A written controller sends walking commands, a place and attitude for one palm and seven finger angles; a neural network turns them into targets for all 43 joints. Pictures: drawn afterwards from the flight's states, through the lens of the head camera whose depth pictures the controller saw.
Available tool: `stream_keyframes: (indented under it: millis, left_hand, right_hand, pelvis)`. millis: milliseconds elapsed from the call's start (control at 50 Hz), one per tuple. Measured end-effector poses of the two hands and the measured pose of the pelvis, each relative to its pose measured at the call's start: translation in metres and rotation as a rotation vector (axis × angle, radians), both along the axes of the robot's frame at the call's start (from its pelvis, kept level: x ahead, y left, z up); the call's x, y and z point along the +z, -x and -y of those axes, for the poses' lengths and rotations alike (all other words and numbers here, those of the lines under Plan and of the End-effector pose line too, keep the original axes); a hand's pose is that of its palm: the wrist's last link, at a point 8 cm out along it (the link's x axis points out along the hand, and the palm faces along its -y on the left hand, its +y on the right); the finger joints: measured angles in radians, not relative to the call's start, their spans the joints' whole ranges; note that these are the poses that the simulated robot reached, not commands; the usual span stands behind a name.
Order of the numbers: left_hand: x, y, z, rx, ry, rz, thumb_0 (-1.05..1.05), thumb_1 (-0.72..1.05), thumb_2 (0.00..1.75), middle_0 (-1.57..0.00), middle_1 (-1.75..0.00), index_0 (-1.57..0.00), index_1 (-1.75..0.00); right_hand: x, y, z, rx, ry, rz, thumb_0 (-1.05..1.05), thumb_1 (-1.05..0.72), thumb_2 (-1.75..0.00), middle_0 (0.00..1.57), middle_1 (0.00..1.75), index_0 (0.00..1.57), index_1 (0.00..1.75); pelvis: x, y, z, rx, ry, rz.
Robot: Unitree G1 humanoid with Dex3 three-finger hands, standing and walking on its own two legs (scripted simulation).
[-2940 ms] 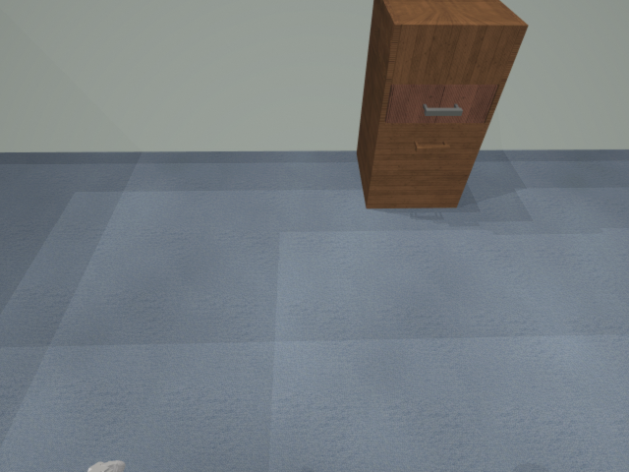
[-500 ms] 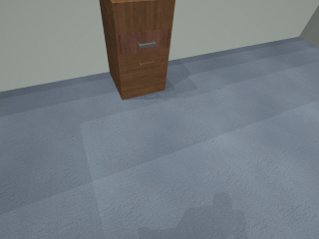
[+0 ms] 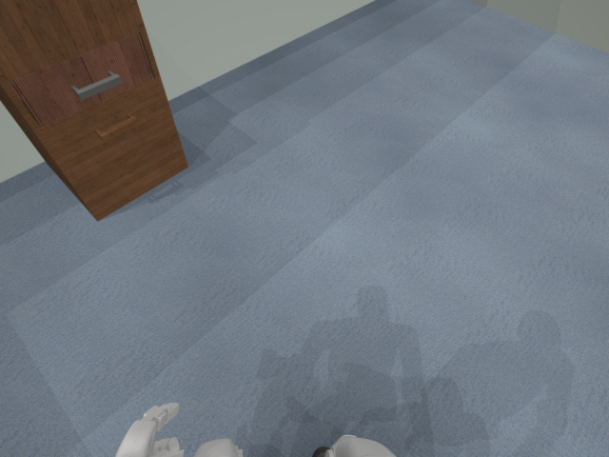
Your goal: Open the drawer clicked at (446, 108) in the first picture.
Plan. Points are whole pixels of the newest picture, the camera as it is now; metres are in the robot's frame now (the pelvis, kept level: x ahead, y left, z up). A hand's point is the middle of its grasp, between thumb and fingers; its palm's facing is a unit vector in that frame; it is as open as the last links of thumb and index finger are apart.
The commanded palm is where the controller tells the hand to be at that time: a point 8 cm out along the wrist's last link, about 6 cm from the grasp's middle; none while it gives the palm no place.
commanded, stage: walk to a spot facing it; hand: left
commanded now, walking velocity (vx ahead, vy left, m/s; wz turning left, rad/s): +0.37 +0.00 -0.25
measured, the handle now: (96, 83) +1.13 +0.62 -0.22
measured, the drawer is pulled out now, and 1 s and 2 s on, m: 0.00 0.00 0.00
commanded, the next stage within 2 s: turn to face it in 1.32 s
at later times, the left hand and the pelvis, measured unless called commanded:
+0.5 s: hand (152, 400) +0.22 +0.23 -0.16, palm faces -0.06 -0.99 -0.15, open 7.4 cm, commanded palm none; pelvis +0.22 +0.05 +0.02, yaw -9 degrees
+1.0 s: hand (257, 218) +0.57 +0.09 -0.15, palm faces -0.25 -0.95 -0.20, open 7.3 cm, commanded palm none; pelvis +0.43 -0.06 +0.01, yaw -15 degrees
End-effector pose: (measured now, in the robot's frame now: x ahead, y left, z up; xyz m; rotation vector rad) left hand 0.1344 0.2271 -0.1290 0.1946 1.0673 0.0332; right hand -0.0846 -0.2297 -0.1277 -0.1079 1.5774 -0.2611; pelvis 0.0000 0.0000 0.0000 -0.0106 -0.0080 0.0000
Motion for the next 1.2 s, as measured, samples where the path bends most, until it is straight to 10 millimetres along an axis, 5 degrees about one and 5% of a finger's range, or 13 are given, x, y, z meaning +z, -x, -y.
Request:
stream_keyframes:
  millis: [180, 360, 440, 540, 740, 860, 940, 1080, 1200]
  left_hand:
    - [0.015, -0.014, -0.022, 0.056, -0.051, -0.106, -0.01, 0.94, 0.90, -0.20, -0.30, -0.21, -0.30]
    - [-0.012, -0.024, -0.053, 0.136, -0.021, -0.274, 0.00, 0.91, 0.90, -0.20, -0.29, -0.20, -0.30]
    - [-0.013, -0.048, -0.059, 0.099, -0.011, -0.358, 0.01, 0.91, 0.90, -0.20, -0.29, -0.20, -0.30]
    - [-0.003, -0.115, -0.054, 0.047, 0.007, -0.331, 0.01, 0.91, 0.90, -0.20, -0.29, -0.20, -0.30]
    - [0.003, -0.278, -0.011, -0.094, -0.020, -0.236, 0.01, 0.93, 0.90, -0.20, -0.29, -0.20, -0.30]
    - [-0.003, -0.392, 0.045, -0.199, -0.056, -0.116, 0.01, 0.92, 0.90, -0.19, -0.29, -0.20, -0.30]
    - [0.000, -0.429, 0.073, -0.183, -0.048, -0.049, 0.00, 0.92, 0.90, -0.20, -0.29, -0.20, -0.30]
    - [0.014, -0.444, 0.087, -0.130, -0.059, -0.104, -0.01, 0.95, 0.90, -0.20, -0.29, -0.21, -0.30]
    - [0.007, -0.443, 0.088, -0.075, -0.029, -0.209, 0.00, 0.93, 0.90, -0.20, -0.29, -0.20, -0.30]
  right_hand:
    - [0.013, -0.198, -0.001, 0.073, -0.006, 0.374, 0.01, -0.91, -0.90, 0.19, 0.29, 0.20, 0.30]
    - [0.022, -0.350, -0.032, 0.167, 0.019, 0.538, 0.00, -0.91, -0.90, 0.20, 0.29, 0.20, 0.30]
    - [0.027, -0.367, -0.041, 0.118, 0.044, 0.548, 0.00, -0.91, -0.90, 0.20, 0.29, 0.20, 0.30]
    - [0.029, -0.343, -0.041, -0.009, 0.078, 0.419, -0.01, -0.94, -0.90, 0.20, 0.29, 0.20, 0.30]
    - [0.017, -0.281, -0.049, -0.204, 0.004, 0.070, 0.00, -0.93, -0.90, 0.19, 0.29, 0.20, 0.30]
    - [-0.003, -0.277, -0.051, -0.312, -0.108, -0.101, 0.00, -0.91, -0.90, 0.20, 0.29, 0.20, 0.30]
    - [-0.012, -0.322, -0.024, -0.313, -0.128, -0.089, 0.01, -0.91, -0.90, 0.20, 0.29, 0.20, 0.30]
    - [-0.003, -0.482, 0.047, -0.221, -0.037, 0.221, 0.01, -0.91, -0.90, 0.19, 0.29, 0.20, 0.30]
    - [0.014, -0.593, 0.095, -0.123, 0.042, 0.350, 0.02, -0.95, -0.90, 0.19, 0.29, 0.20, 0.30]
  pelvis:
    - [0.018, -0.074, -0.005, -0.055, 0.008, -0.016]
    - [0.005, -0.165, -0.036, -0.091, 0.019, -0.003]
    - [0.009, -0.199, -0.046, -0.137, 0.004, 0.013]
    - [0.022, -0.240, -0.049, -0.175, 0.001, 0.007]
    - [0.020, -0.322, -0.018, -0.242, -0.017, -0.004]
    - [-0.002, -0.380, 0.027, -0.272, -0.023, -0.003]
    - [-0.003, -0.410, 0.051, -0.271, -0.013, 0.007]
    - [0.017, -0.465, 0.073, -0.259, 0.002, -0.003]
    - [0.020, -0.518, 0.077, -0.235, 0.018, -0.003]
